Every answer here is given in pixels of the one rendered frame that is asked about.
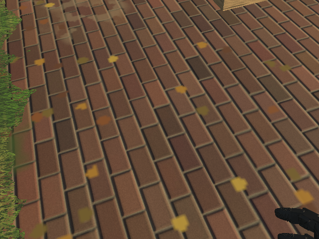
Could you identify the right robot hand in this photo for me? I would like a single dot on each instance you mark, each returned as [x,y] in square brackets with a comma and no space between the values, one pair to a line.
[306,218]

